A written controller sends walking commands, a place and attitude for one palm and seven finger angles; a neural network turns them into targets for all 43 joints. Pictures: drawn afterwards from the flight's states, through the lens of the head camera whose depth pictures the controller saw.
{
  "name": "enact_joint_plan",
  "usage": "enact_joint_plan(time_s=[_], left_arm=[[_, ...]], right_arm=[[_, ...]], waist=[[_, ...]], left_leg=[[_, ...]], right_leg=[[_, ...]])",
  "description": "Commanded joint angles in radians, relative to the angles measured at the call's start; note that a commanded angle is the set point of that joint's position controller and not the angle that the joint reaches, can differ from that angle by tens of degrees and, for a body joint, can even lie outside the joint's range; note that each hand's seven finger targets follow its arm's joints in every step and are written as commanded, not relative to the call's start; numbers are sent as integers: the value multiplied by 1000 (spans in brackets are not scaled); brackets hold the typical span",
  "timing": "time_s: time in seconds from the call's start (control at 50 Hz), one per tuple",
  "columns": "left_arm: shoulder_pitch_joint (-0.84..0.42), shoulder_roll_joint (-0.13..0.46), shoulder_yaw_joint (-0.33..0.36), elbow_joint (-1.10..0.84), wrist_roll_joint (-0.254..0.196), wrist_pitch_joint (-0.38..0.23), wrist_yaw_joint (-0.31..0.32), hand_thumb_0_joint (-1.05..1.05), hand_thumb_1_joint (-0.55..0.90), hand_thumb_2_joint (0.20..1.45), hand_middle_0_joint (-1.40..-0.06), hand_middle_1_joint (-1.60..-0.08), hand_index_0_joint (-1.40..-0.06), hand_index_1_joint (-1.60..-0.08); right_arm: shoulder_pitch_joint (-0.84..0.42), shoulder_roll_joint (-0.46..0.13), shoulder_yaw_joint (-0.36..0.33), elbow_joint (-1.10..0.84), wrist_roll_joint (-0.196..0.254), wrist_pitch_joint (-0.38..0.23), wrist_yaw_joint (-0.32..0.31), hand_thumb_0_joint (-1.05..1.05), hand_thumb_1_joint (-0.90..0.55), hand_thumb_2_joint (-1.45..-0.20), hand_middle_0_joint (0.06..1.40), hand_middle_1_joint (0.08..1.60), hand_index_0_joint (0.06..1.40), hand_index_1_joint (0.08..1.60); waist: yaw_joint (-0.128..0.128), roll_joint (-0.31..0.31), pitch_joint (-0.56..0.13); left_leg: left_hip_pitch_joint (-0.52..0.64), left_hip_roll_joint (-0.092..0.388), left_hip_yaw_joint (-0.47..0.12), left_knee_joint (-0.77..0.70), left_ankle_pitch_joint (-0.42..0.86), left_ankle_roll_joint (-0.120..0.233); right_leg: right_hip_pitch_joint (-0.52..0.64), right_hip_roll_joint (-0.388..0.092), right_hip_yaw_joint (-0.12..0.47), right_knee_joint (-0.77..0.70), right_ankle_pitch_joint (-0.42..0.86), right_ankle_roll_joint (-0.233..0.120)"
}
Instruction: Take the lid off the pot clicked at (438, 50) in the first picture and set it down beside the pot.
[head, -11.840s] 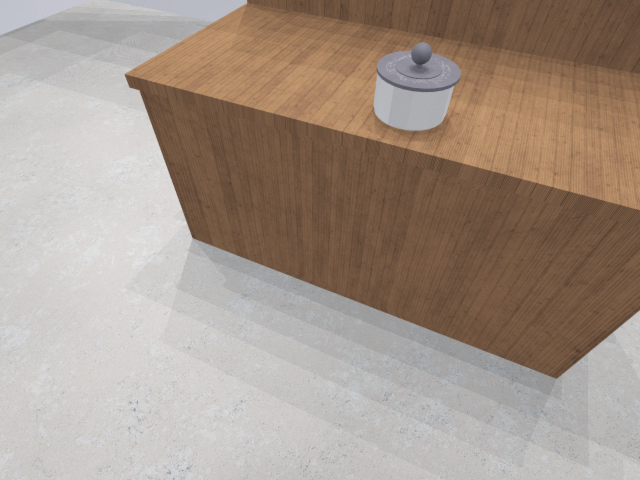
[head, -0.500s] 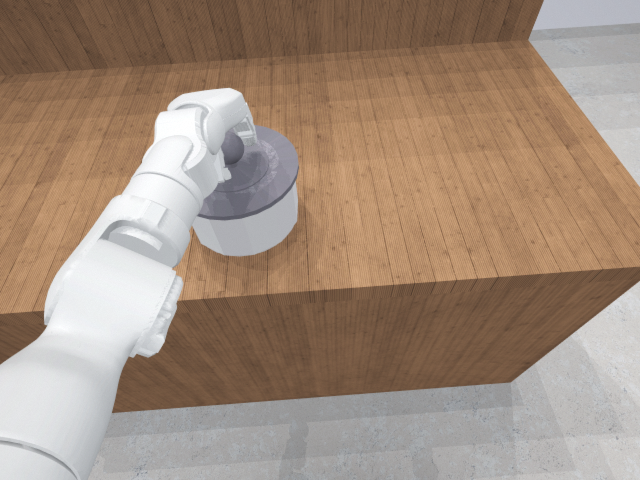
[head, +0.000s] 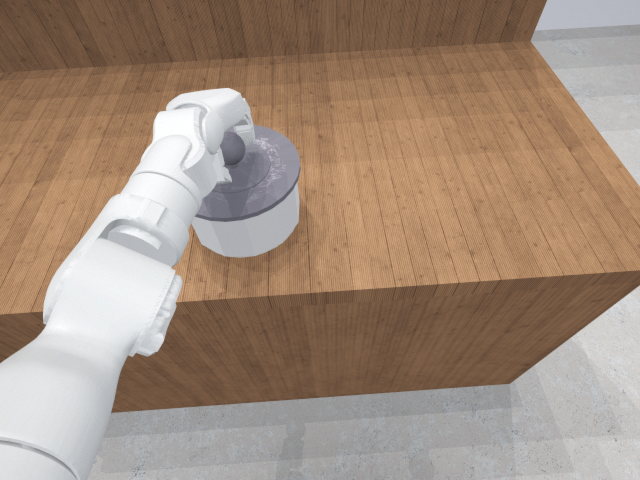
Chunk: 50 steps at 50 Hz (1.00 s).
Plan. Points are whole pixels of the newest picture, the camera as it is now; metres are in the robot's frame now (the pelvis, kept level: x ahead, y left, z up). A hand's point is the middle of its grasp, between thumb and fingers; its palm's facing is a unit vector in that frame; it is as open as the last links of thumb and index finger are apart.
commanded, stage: close the fingers and squeeze the knob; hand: left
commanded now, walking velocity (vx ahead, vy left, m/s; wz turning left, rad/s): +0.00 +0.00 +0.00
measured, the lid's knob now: (228, 148) +0.53 +0.09 +0.11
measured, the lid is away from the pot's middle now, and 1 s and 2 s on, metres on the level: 0.00 0.01 0.01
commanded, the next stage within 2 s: lift the lid straight up in 1.48 s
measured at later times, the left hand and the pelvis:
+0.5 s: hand (225, 153) +0.50 +0.08 +0.13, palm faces -0.38 -0.05 -0.92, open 7.8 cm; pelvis +0.00 +0.00 +0.00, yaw +0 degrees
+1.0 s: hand (224, 151) +0.50 +0.09 +0.13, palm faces -0.38 -0.04 -0.92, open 7.2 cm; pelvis +0.00 +0.00 +0.00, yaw +0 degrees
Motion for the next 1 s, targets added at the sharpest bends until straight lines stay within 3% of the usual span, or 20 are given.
enact_joint_plan(time_s=[0.0,0.04,0.1,0.14,0.18,0.22,0.24,0.28,0.36,0.46,0.52,0.58,0.64,0.72,0.76,0.78,0.8,0.84,0.86,0.98], left_arm=[[-611,172,9,-209,20,-4,47,0,-2,1009,-532,-869,-532,-869],[-589,179,30,-231,6,-15,49,0,19,1004,-539,-892,-539,-892],[-589,178,19,-179,22,6,53,0,51,995,-551,-923,-551,-923],[-601,189,39,-252,8,-9,55,0,73,987,-561,-942,-561,-942],[-555,120,-15,-154,21,11,50,0,95,977,-571,-959,-571,-959],[-563,162,21,-129,13,29,54,0,118,966,-582,-974,-582,-974],[-595,173,35,-170,-5,18,54,0,130,960,-588,-981,-588,-981],[-614,223,58,-203,17,7,58,0,154,947,-600,-995,-600,-995],[-542,166,21,-109,21,27,49,0,203,916,-627,-1016,-627,-1016],[-575,235,63,-158,24,10,45,0,268,867,-664,-1036,-664,-1036],[-597,185,19,-197,27,8,41,0,309,833,-689,-1044,-689,-1044],[-546,240,74,-192,26,0,43,0,352,793,-715,-1049,-715,-1049],[-555,177,16,-165,12,9,39,0,397,748,-742,-1051,-742,-1051],[-597,181,17,-211,24,6,47,0,461,678,-780,-1049,-780,-1049],[-582,191,34,-208,21,3,47,0,495,637,-800,-1046,-800,-1046],[-543,205,47,-152,25,14,47,0,513,615,-810,-1044,-810,-1044],[-552,147,-5,-140,20,23,42,0,532,591,-820,-1041,-820,-1041],[-588,115,-23,-150,4,19,39,0,570,540,-841,-1036,-841,-1036],[-613,153,2,-168,13,16,43,0,541,582,-817,-1030,-816,-1032],[-583,204,46,-133,17,18,32,0,504,672,-769,-1011,-767,-1024]], right_arm=[[70,-125,-43,-72,-2,-26,-7,0,-900,-900,200,300,200,300],[73,-127,-48,-78,-9,-32,-7,0,-900,-900,200,300,200,300],[71,-129,-42,-66,-3,-23,-3,0,-900,-900,200,300,200,300],[71,-129,-47,-77,-8,-30,0,0,-900,-900,200,300,200,300],[70,-125,-45,-61,-7,-22,3,0,-900,-900,200,300,200,300],[68,-137,-42,-56,-4,-16,1,0,-900,-900,200,300,200,300],[69,-138,-43,-63,-6,-19,-4,0,-900,-900,200,300,200,300],[70,-129,-40,-71,-8,-29,-8,0,-900,-900,200,300,200,300],[72,-136,-40,-58,-5,-19,-5,0,-900,-900,200,300,200,300],[76,-133,-39,-72,-6,-26,-14,0,-900,-900,200,300,200,300],[73,-127,-42,-77,-4,-27,-10,0,-900,-900,200,300,200,300],[77,-128,-45,-79,-9,-29,-9,0,-900,-900,200,300,200,300],[71,-134,-43,-72,3,-20,-10,0,-900,-900,200,300,200,300],[68,-128,-42,-71,-4,-28,-4,0,-900,-900,200,300,200,300],[72,-129,-46,-69,-8,-26,-4,0,-900,-900,200,300,200,300],[74,-132,-44,-65,-5,-21,-6,0,-900,-900,200,300,200,300],[67,-133,-41,-63,-2,-17,-5,0,-900,-900,200,300,200,300],[68,-136,-45,-58,1,-19,-6,0,-900,-900,200,300,200,300],[73,-140,-44,-53,-2,-20,-5,0,-900,-900,200,300,200,300],[80,-139,-42,-58,-6,-18,-13,0,-900,-900,200,300,200,300]], waist=[[-30,-77,-428],[-20,-59,-470],[-26,-82,-424],[-12,-58,-490],[-29,-93,-417],[-29,-123,-389],[-26,-118,-411],[-19,-94,-474],[-30,-143,-386],[-21,-101,-451],[-27,-85,-459],[-10,-106,-473],[-29,-116,-397],[-21,-39,-445],[-21,-75,-463],[-20,-101,-430],[-33,-113,-403],[-43,-107,-394],[-41,-80,-427],[-36,-140,-432]], left_leg=[[255,6,-43,19,465,22],[288,6,-45,32,515,22],[248,7,-44,16,462,17],[295,10,-53,30,543,17],[267,10,-48,28,508,17],[217,5,-38,14,415,18],[212,0,-33,11,404,22],[243,0,-40,16,443,24],[199,2,-31,14,432,24],[213,-4,-28,17,430,31],[238,0,-28,15,455,28],[242,1,-29,21,491,30],[201,1,-23,8,423,30],[267,5,-42,18,471,21],[270,5,-39,25,486,24],[240,4,-33,21,471,25],[223,2,-30,15,439,25],[229,5,-33,17,426,27],[252,7,-41,21,443,24],[207,-1,-24,19,431,31]], right_leg=[[136,47,-33,6,410,-45],[142,44,-30,9,429,-46],[132,48,-36,11,402,-46],[153,43,-32,17,439,-47],[111,51,-41,11,409,-45],[124,52,-40,7,382,-44],[151,44,-33,4,398,-46],[182,43,-25,12,428,-47],[150,50,-34,4,421,-44],[193,43,-21,7,445,-45],[181,44,-24,6,448,-43],[210,45,-23,5,473,-42],[175,44,-30,-7,433,-44],[144,46,-31,7,414,-47],[162,47,-29,7,437,-45],[165,48,-31,4,435,-45],[146,50,-34,2,421,-43],[119,48,-36,0,399,-45],[118,48,-34,8,399,-46],[179,47,-27,5,450,-42]])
